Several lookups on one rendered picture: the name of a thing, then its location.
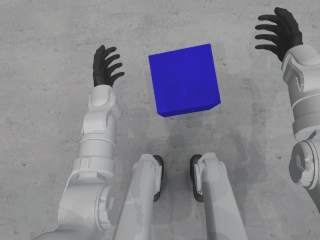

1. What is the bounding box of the left robot upper arm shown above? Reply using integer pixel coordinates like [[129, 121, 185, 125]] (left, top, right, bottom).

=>
[[33, 182, 120, 240]]

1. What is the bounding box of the robot left forearm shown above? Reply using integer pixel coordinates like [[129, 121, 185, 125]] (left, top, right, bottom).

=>
[[58, 84, 122, 224]]

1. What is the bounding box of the carton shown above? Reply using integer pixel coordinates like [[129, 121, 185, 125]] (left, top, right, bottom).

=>
[[148, 43, 221, 117]]

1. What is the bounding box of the right robot upper arm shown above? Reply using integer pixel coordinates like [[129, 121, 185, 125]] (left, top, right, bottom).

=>
[[288, 139, 320, 214]]

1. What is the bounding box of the robot right hand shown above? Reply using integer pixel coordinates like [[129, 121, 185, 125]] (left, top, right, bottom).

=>
[[255, 7, 303, 62]]

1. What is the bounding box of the right robot thigh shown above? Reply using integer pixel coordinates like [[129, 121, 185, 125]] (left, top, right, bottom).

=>
[[194, 158, 248, 240]]

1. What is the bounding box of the left robot foot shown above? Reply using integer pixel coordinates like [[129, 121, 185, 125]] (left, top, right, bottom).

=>
[[153, 155, 164, 202]]

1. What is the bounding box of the robot left hand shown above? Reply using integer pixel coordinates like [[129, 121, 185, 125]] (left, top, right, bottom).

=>
[[93, 45, 125, 88]]

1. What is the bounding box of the robot right forearm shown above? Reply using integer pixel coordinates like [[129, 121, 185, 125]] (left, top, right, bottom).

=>
[[281, 44, 320, 142]]

